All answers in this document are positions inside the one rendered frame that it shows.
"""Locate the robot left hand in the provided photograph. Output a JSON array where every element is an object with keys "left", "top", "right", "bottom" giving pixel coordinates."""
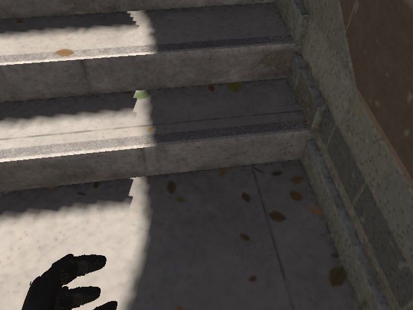
[{"left": 22, "top": 254, "right": 117, "bottom": 310}]

